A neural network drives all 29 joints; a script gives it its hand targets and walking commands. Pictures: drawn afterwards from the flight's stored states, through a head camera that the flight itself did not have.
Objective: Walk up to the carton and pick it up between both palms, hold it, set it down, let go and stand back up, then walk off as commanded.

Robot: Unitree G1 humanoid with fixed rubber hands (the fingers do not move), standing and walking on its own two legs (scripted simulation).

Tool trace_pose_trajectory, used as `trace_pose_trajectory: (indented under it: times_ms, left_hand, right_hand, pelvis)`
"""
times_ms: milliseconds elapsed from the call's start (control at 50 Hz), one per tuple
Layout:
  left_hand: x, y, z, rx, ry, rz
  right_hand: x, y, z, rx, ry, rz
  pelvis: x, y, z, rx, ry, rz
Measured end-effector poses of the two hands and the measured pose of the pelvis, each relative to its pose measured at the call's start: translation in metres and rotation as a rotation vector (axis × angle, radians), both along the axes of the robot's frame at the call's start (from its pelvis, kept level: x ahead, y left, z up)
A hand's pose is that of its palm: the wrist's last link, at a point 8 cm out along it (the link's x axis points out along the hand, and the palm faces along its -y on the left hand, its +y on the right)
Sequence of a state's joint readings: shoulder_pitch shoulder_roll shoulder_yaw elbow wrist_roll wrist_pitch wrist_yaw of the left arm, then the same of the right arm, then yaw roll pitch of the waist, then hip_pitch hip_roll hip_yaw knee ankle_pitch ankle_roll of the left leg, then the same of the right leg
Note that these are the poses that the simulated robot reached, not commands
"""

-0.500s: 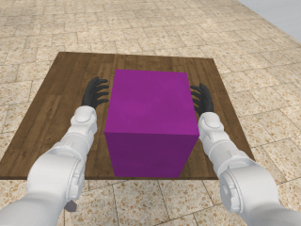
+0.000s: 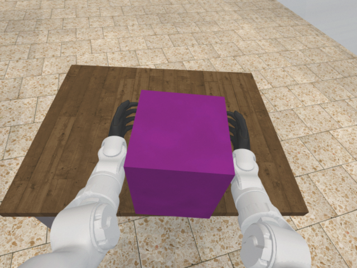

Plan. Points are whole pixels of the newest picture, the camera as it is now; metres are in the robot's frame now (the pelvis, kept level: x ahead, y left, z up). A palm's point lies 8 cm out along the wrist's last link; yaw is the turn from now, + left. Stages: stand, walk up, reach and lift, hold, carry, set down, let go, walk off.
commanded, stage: reach and lift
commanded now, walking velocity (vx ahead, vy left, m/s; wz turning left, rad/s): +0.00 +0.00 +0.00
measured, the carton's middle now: (177, 158) +0.38 +0.02 +0.01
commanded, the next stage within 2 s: none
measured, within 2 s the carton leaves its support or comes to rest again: leaves its support in 1.24 s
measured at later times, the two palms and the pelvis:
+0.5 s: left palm (113, 138) +0.40 +0.17 +0.07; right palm (238, 147) +0.38 -0.12 +0.07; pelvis +0.01 +0.00 +0.01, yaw +2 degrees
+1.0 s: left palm (113, 138) +0.40 +0.17 +0.07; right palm (237, 147) +0.38 -0.12 +0.07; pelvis +0.01 -0.01 +0.01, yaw +2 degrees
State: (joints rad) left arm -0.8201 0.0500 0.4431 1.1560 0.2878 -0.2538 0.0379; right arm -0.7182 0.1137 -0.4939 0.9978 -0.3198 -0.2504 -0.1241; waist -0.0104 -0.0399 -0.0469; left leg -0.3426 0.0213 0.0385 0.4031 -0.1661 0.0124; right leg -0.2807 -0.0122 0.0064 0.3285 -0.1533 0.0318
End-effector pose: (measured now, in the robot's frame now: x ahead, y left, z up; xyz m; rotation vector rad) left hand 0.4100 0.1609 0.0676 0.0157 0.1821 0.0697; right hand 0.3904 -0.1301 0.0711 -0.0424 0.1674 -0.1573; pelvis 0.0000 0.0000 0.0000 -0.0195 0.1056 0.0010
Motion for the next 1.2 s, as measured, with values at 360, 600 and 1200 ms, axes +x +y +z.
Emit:
trace_pose_trajectory:
  times_ms: [360, 600, 1200]
  left_hand:
    - [-0.014, 0.009, -0.001, 0.030, 0.026, 0.008]
    - [-0.014, 0.010, -0.001, 0.025, 0.029, 0.007]
    - [-0.017, 0.007, 0.003, 0.019, -0.011, 0.019]
  right_hand:
    - [-0.006, 0.006, -0.001, -0.050, 0.004, 0.043]
    - [-0.006, 0.006, -0.001, -0.057, 0.004, 0.044]
    - [-0.008, 0.006, 0.003, -0.062, -0.051, 0.045]
  pelvis:
    - [0.008, -0.003, 0.005, 0.006, -0.084, 0.024]
    - [0.008, -0.005, 0.005, 0.006, -0.070, 0.033]
    - [0.004, -0.007, 0.005, 0.001, -0.027, 0.035]
